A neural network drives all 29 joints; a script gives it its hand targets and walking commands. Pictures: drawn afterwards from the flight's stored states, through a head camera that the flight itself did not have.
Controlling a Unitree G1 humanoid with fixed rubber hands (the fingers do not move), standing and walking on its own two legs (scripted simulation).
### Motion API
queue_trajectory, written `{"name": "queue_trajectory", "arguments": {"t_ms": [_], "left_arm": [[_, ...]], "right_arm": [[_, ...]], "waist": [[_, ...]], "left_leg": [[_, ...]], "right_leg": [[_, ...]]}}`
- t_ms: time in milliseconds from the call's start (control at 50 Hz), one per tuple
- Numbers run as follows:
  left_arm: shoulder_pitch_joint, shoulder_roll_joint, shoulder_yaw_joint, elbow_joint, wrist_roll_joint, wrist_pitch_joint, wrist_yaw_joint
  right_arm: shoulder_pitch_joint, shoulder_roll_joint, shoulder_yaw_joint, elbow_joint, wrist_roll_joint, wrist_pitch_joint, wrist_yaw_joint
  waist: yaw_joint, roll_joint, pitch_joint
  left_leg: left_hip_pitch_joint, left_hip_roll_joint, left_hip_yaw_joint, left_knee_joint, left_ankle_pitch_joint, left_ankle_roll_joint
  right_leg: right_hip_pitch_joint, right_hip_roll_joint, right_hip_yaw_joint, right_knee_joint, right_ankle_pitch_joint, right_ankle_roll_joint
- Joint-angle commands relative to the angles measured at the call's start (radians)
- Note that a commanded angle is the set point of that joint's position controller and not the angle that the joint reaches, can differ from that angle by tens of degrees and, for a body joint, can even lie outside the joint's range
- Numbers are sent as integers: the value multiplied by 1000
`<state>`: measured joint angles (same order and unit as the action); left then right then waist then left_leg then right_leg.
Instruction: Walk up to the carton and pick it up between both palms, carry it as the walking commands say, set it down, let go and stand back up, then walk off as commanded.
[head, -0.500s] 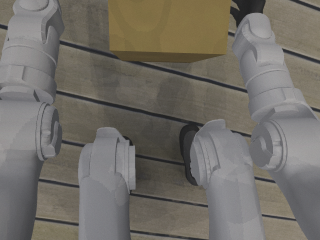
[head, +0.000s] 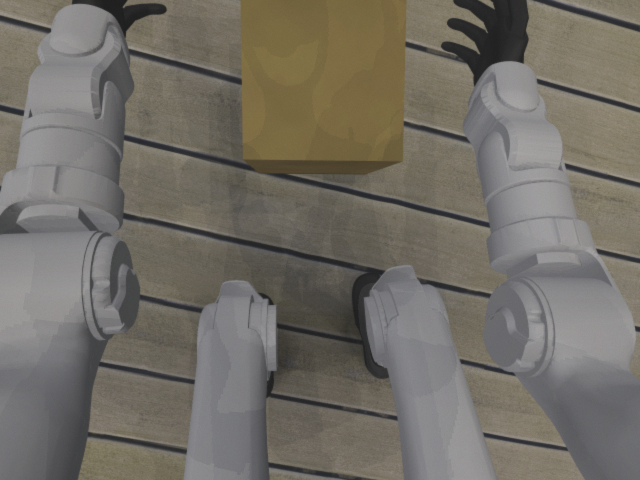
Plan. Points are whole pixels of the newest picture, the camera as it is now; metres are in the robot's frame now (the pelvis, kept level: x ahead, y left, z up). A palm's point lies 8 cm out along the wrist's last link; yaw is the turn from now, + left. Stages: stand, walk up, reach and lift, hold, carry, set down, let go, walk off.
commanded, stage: set down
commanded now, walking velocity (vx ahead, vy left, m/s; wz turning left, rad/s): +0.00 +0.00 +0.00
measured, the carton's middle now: (317, 99) +0.55 -0.02 -0.35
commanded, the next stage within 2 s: let go in 0.78 s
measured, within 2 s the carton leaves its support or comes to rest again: neither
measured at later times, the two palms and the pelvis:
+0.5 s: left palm out of the picture +0.57 +0.20 +0.04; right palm out of the picture +0.52 -0.18 +0.03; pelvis +0.02 +0.00 +0.14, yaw +1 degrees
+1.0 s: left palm out of the picture +0.52 +0.20 +0.09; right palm out of the picture +0.48 -0.19 +0.10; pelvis +0.05 +0.00 +0.21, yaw +2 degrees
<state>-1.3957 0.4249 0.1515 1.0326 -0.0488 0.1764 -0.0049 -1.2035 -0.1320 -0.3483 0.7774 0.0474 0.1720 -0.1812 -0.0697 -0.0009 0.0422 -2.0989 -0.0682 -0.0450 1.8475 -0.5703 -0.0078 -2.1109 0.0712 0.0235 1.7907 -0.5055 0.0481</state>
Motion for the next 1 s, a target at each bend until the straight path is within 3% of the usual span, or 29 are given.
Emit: {"name": "queue_trajectory", "arguments": {"t_ms": [0, 360, 600, 760, 860, 980], "left_arm": [[-266, 112, 17, -136, 8, -9, -8], [-171, 80, 82, -158, 86, -11, -59], [-103, 47, 130, -158, 143, -33, -82], [-40, -3, 186, -113, 208, -57, -85], [97, -29, 199, -204, 234, -63, -46], [407, -106, 125, -437, 200, -66, 19]], "right_arm": [[-194, -96, -1, -152, -7, -5, 2], [-82, -64, -33, -184, -58, -2, 41], [-15, -16, -67, -201, -128, -19, 59], [28, 17, -104, -148, -201, -48, 77], [146, -14, -73, -205, -227, -61, 109], [431, -61, 54, -351, -181, -60, 176]], "waist": [[-13, 110, -1175], [-19, 115, -1145], [-13, 94, -1093], [-22, 94, -1006], [-12, 110, -1123], [9, 94, -1247]], "left_leg": [[651, -13, 85, -239, 366, -13], [963, -11, 54, -586, 534, -12], [1109, -12, 48, -816, 593, -13], [1157, -5, 32, -901, 620, -18], [1287, -3, 22, -918, 775, -29], [1450, 12, 10, -977, 966, -21]], "right_leg": [[669, 31, -137, -163, 349, 33], [847, 17, -108, -523, 452, 46], [1058, 10, -88, -750, 532, 48], [1099, 7, -86, -841, 555, 43], [1196, 21, -83, -867, 636, 25], [1388, 9, -44, -921, 783, 0]]}}
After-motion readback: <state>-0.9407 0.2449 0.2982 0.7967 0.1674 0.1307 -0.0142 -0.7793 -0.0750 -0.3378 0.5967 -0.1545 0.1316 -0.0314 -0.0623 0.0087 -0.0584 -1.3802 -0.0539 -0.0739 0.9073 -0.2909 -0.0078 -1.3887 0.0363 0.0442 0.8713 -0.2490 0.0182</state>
